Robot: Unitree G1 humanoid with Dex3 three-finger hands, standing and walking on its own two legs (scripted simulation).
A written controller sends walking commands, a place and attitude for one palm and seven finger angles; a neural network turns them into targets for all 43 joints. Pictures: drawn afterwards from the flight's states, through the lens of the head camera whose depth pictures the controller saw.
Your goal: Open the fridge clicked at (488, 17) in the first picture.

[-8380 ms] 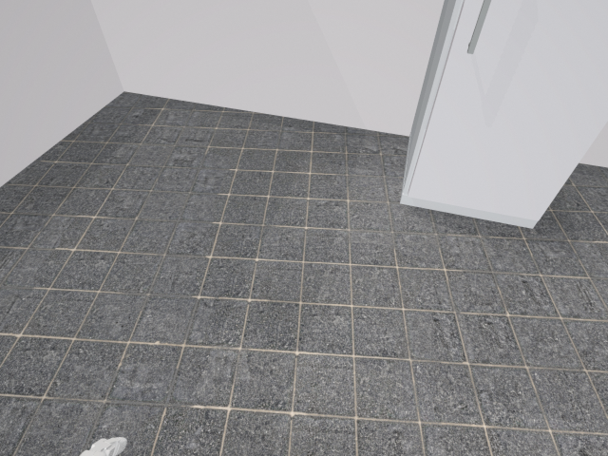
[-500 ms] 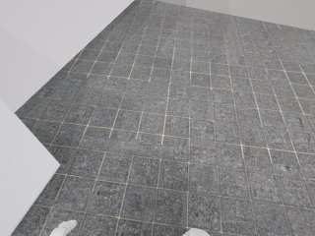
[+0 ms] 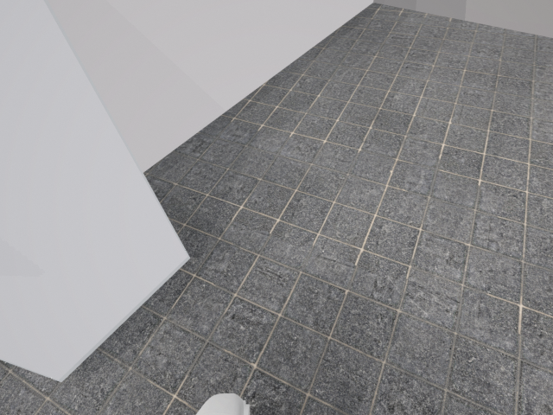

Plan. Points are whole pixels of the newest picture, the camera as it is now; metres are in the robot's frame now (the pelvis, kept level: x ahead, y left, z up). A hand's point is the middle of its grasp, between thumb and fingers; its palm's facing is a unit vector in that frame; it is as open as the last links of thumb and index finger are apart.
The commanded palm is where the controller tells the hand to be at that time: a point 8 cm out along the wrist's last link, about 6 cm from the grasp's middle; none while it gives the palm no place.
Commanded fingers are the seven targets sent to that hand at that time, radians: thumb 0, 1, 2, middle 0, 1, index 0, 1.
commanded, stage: turn to face it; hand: left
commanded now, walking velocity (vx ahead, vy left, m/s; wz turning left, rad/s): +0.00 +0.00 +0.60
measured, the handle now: out of the picture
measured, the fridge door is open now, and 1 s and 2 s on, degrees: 0 0 0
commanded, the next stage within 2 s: take the last steps up to it in 1.62 s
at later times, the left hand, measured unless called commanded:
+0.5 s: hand out of the picture +0.04 +0.28 -0.16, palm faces +0.32 -0.91 -0.26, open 7.4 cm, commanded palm none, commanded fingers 0.00 0.90 0.90 -0.20 -0.30 -0.20 -0.30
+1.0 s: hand out of the picture -0.05 +0.19 -0.15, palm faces +0.58 -0.76 -0.28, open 7.4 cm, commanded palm none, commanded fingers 0.00 0.90 0.90 -0.20 -0.30 -0.20 -0.30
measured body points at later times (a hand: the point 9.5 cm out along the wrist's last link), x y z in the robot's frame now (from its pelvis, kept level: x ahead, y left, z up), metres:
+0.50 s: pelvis +0.00 +0.04 +0.00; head +0.03 +0.06 +0.45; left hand +0.02 +0.33 -0.14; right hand +0.17 -0.18 -0.13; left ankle -0.01 +0.14 -0.74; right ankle +0.04 -0.12 -0.67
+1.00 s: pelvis +0.00 -0.01 +0.00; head +0.04 -0.02 +0.45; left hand -0.08 +0.23 -0.13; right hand +0.20 -0.21 -0.16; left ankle -0.10 +0.11 -0.67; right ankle +0.06 -0.10 -0.74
